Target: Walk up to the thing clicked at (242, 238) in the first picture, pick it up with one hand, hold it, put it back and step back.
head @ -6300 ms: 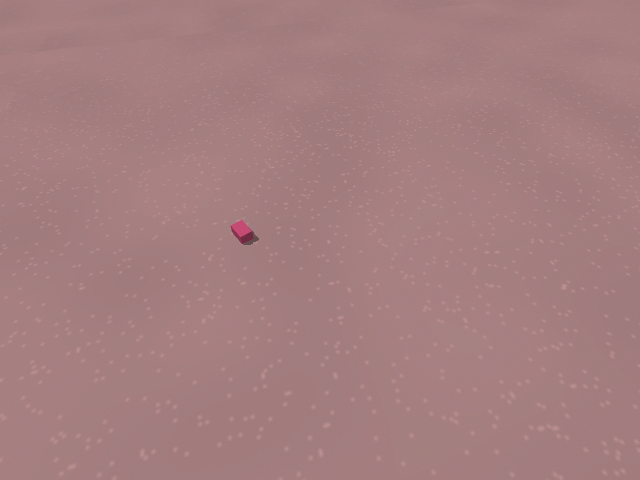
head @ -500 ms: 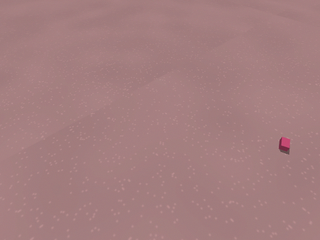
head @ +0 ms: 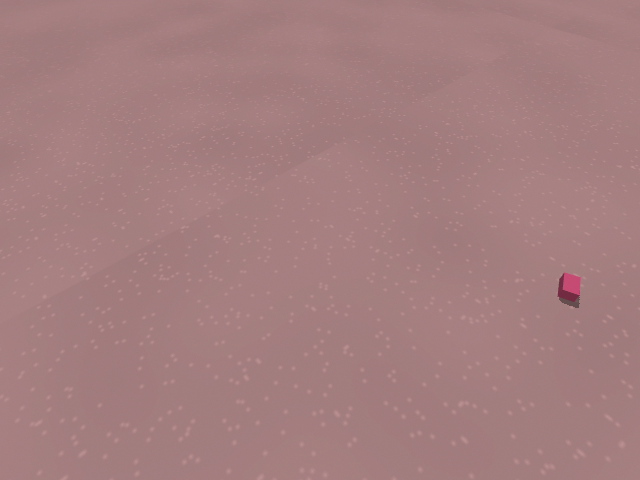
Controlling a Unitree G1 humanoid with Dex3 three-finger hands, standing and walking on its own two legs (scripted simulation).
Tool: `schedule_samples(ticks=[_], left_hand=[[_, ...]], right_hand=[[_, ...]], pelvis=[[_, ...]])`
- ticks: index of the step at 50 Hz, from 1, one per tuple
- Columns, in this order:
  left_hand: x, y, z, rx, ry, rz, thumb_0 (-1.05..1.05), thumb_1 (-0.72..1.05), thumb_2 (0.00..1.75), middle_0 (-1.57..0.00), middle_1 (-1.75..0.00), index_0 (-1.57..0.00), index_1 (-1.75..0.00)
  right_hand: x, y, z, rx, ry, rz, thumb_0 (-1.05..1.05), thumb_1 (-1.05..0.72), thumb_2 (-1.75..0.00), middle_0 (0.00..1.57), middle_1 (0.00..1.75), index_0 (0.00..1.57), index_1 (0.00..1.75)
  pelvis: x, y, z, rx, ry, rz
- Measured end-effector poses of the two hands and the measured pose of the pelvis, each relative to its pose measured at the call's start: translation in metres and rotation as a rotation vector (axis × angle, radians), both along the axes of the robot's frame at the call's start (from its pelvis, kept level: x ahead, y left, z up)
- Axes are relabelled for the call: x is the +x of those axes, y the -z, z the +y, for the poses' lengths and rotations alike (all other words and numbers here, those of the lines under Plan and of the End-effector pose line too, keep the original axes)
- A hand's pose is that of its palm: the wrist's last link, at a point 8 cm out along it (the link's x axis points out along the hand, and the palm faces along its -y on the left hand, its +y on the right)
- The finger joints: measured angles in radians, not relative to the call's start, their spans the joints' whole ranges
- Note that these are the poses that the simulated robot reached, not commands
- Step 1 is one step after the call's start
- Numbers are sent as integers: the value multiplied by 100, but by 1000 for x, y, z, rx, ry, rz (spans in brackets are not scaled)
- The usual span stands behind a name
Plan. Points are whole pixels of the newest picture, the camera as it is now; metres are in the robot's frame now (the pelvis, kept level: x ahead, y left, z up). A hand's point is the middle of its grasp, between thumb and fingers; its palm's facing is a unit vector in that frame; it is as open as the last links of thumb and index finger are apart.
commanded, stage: stand
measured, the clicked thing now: (569, 286) +0.92 -0.87 -0.76
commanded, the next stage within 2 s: walk up in 0.02 s
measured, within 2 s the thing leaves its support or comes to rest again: neither
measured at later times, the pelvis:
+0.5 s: pelvis -0.03 +0.07 -0.01, yaw -21 degrees
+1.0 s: pelvis -0.01 +0.05 -0.03, yaw -35 degrees
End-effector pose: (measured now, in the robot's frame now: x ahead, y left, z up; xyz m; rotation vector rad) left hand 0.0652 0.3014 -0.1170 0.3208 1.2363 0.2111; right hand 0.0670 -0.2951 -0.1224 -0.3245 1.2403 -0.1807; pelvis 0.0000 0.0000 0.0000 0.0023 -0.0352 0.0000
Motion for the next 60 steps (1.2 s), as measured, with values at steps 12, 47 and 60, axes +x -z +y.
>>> schedule_samples(ticks=[12,47,60], left_hand=[[9,10,35,37,177,52,0,90,89,-21,-30,-20,-30],[163,-9,-58,3,685,-171,0,90,89,-21,-30,-21,-30],[187,20,-62,-24,738,-86,0,91,89,-21,-30,-20,-30]], right_hand=[[-1,-21,2,-61,146,-189,1,-90,-90,20,30,21,30],[-217,9,45,-45,591,-46,1,-90,-90,20,30,21,30],[-213,-14,56,-123,640,-105,1,-90,-90,21,30,21,30]], pelvis=[[-22,11,37,6,198,22],[-20,22,41,-5,591,-13],[-12,24,49,-17,690,-13]])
